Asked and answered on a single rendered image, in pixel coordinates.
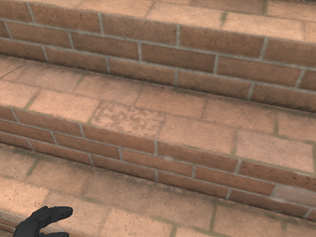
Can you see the robot left hand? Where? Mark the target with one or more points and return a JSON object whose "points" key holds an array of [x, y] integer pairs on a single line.
{"points": [[40, 219]]}

